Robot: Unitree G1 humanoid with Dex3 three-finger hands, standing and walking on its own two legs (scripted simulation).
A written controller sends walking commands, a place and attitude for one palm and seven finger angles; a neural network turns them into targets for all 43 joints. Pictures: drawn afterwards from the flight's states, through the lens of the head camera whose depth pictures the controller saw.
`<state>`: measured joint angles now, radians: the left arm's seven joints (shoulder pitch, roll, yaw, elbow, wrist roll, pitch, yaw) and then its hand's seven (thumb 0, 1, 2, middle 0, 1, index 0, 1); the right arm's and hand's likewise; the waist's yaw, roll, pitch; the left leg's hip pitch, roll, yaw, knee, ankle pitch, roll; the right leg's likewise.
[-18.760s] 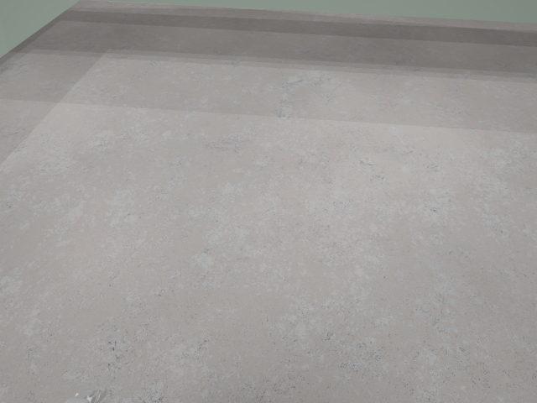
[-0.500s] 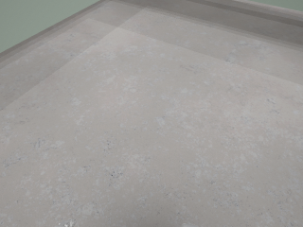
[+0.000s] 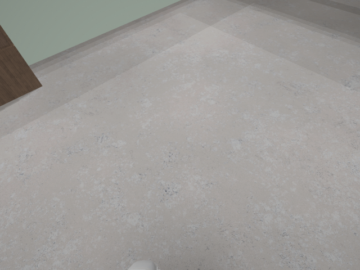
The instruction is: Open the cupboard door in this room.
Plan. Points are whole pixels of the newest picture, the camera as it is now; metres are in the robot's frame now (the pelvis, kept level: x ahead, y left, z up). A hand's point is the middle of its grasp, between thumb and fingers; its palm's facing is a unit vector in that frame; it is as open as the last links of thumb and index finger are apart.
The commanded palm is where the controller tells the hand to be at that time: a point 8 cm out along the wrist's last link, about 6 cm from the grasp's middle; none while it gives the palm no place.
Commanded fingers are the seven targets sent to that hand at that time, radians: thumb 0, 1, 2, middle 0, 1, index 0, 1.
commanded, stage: turn or walk to find it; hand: left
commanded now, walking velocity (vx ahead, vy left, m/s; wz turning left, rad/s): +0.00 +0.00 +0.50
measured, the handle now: out of the picture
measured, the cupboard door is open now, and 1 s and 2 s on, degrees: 0 0 0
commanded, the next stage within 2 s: none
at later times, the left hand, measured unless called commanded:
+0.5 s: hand out of the picture +0.05 +0.24 -0.15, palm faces +0.24 -0.94 -0.26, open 7.4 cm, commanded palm none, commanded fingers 0.00 0.90 0.90 -0.20 -0.30 -0.20 -0.30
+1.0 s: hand out of the picture -0.12 +0.20 -0.17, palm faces +0.55 -0.80 -0.23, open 7.4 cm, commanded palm none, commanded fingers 0.00 0.90 0.90 -0.20 -0.30 -0.20 -0.30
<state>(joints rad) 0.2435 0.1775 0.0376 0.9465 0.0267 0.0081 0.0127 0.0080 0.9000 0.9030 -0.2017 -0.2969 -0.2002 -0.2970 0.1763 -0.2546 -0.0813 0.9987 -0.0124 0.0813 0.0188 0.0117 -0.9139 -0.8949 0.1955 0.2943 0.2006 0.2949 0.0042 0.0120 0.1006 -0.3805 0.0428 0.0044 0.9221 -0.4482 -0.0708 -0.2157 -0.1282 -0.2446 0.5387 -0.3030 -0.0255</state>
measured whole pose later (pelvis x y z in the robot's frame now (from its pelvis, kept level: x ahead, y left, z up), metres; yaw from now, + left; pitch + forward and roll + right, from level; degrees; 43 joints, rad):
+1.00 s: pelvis -0.03 +0.02 +0.00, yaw +32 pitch +0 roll +0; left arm 0.28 0.22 0.06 0.99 0.03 -0.01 -0.01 0.01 0.90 0.90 -0.20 -0.30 -0.20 -0.30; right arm 0.20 -0.23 -0.07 0.98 -0.02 0.05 0.04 0.01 -0.91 -0.89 0.20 0.29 0.20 0.29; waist 0.02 -0.03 0.06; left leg -0.28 0.06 0.09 0.66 -0.43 -0.04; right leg -0.20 -0.18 -0.30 0.54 -0.31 0.04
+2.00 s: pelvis +0.24 +0.30 -0.01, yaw +48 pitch -2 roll -2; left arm 0.37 0.18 0.04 1.15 0.02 -0.01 -0.01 0.01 0.91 0.90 -0.20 -0.30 -0.19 -0.30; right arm 0.13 -0.16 -0.05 0.99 -0.02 -0.07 0.02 0.01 -0.91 -0.89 0.20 0.29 0.20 0.30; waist 0.04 -0.03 0.08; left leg -0.35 0.07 0.16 0.63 -0.26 0.06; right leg -0.27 -0.12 -0.13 1.02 -0.48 0.03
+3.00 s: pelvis +0.55 +0.61 -0.02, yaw +53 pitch +0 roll -1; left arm 0.43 0.13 0.03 1.18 0.02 -0.06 -0.01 0.01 0.91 0.90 -0.20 -0.30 -0.20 -0.30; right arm 0.04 -0.18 -0.04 0.99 -0.03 -0.05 0.03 0.01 -0.91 -0.90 0.19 0.29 0.20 0.29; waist 0.07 -0.01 0.09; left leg -0.40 0.07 0.14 0.58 -0.15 0.04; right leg -0.02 -0.09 -0.23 0.56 -0.46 0.03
